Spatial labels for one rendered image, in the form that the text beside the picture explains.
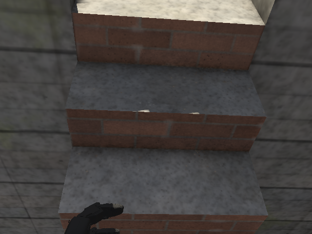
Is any robot left hand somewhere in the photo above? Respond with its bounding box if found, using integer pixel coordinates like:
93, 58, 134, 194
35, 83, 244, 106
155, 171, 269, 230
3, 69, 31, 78
64, 202, 124, 234

